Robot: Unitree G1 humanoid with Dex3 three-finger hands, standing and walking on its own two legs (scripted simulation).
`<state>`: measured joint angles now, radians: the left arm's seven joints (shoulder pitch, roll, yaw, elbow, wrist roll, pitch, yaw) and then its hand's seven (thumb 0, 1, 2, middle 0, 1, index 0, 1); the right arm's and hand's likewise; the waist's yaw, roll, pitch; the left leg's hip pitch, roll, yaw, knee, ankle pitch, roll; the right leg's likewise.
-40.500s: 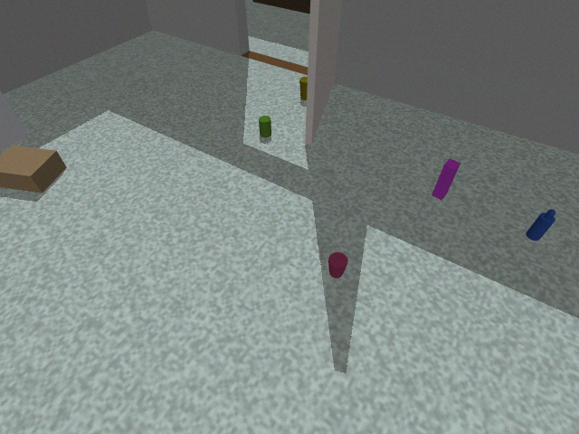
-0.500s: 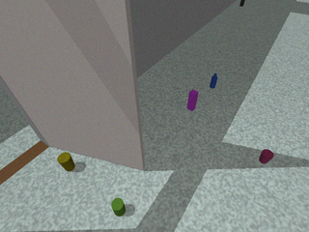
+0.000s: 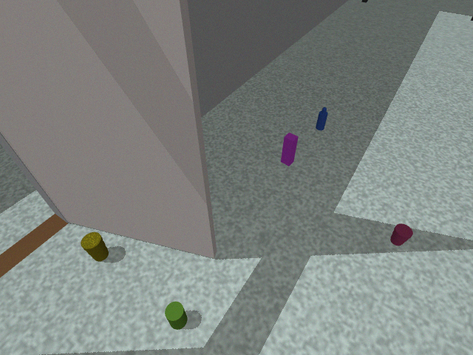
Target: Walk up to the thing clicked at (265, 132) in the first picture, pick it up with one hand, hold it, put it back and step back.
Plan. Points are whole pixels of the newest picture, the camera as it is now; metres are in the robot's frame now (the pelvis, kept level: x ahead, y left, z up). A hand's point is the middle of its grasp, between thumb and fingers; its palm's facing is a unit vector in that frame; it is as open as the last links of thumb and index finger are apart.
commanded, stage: stand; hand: left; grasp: from above
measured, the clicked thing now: (176, 315) +0.43 +0.27 -0.73
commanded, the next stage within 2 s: step back in 1.14 s
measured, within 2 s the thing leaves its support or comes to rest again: neither
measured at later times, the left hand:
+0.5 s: hand out of the picture +0.08 +0.25 -0.16, palm faces +0.01 -0.94 -0.34, open 7.3 cm
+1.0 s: hand out of the picture +0.07 +0.25 -0.16, palm faces -0.01 -0.94 -0.34, open 7.3 cm
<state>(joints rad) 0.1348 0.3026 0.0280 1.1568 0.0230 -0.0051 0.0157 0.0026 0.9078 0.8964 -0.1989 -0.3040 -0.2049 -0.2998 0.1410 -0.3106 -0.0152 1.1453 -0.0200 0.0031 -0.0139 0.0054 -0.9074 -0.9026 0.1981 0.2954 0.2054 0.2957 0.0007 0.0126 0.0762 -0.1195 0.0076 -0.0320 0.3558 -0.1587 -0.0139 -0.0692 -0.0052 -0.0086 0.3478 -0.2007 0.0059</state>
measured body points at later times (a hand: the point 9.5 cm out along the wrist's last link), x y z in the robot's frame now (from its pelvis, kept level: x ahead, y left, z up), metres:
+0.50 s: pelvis +0.01 +0.00 +0.00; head +0.00 +0.00 +0.45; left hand +0.08 +0.30 -0.13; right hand +0.08 -0.29 -0.13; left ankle +0.03 +0.13 -0.75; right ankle +0.00 -0.12 -0.75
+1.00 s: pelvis +0.00 +0.00 +0.00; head +0.00 +0.00 +0.45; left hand +0.07 +0.30 -0.13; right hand +0.07 -0.30 -0.14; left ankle +0.03 +0.13 -0.75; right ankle +0.00 -0.12 -0.75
